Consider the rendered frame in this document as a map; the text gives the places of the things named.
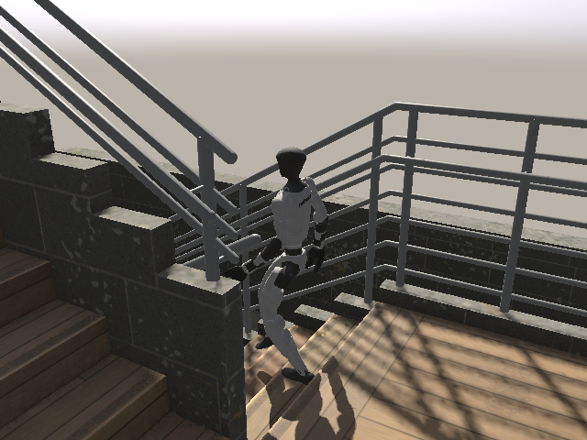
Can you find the stairs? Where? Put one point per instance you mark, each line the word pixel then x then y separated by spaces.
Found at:
pixel 268 392
pixel 58 377

